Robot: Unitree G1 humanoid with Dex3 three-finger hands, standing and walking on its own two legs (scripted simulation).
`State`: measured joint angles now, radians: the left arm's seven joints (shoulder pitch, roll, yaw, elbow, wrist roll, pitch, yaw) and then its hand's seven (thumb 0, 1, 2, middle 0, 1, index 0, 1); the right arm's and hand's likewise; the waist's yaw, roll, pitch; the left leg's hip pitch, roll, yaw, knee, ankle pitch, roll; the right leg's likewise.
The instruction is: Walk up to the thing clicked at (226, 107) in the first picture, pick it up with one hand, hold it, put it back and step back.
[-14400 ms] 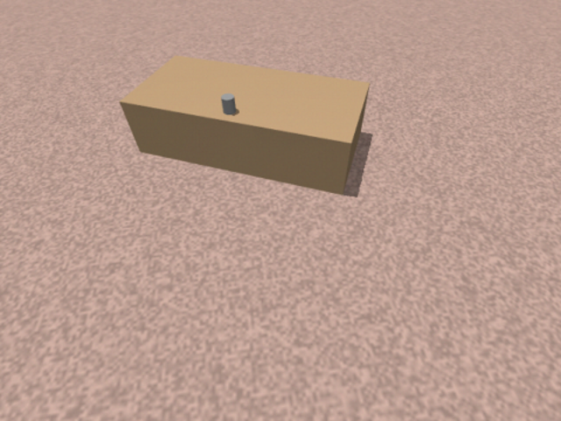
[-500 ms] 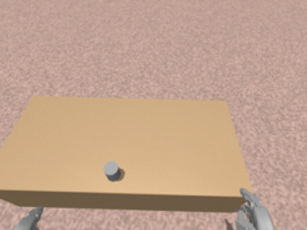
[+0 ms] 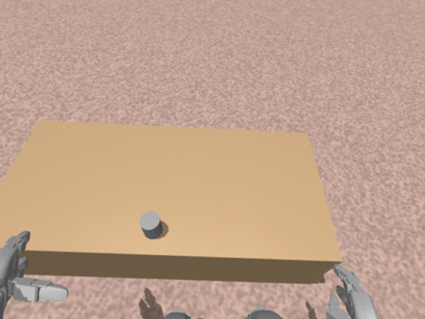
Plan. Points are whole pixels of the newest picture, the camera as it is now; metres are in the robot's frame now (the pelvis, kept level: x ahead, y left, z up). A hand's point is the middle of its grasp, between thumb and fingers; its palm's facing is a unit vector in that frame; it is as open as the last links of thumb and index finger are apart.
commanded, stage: go down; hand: left
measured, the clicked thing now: (151, 225) +0.44 +0.20 -0.34
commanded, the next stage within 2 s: approach in 1.44 s
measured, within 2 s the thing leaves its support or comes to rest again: neither
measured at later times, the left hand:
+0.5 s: hand (30, 250) +0.27 +0.36 -0.03, palm faces +0.14 -0.96 -0.24, open 17.3 cm
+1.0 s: hand (25, 230) +0.31 +0.38 -0.03, palm faces +0.16 -0.97 -0.19, open 17.2 cm
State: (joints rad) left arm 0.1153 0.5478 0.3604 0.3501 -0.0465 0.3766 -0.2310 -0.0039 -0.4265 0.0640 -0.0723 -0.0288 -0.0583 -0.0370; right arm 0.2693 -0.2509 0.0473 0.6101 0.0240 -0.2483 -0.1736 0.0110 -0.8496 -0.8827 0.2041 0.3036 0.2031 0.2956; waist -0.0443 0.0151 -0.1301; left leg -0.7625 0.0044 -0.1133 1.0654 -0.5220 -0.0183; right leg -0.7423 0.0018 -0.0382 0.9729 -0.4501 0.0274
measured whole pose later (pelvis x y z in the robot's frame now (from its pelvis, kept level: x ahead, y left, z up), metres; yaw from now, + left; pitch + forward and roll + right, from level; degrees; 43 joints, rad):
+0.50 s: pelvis +0.00 +0.01 +0.00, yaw -1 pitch +15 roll -3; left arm -0.09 0.62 0.50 0.71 -0.05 0.07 -0.40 -0.01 -0.50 0.10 -0.07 -0.04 -0.04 -0.06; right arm 0.31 -0.27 0.03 0.66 0.00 -0.24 -0.14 0.01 -0.88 -0.89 0.20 0.30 0.20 0.30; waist -0.04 0.00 -0.11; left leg -0.82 0.01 -0.09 1.07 -0.52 -0.01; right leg -0.81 0.00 -0.02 0.98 -0.44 0.03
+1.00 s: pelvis -0.01 +0.00 -0.01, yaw -1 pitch +18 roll -3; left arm -0.31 0.74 0.60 1.02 -0.04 -0.13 -0.50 -0.01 -0.47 0.10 -0.06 -0.03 -0.04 -0.05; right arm 0.29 -0.30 0.04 0.68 -0.02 -0.20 -0.14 0.01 -0.88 -0.89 0.20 0.30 0.20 0.30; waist -0.06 -0.01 -0.10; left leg -0.92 0.01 -0.10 1.11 -0.52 -0.02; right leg -0.90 0.01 -0.02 1.02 -0.44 0.03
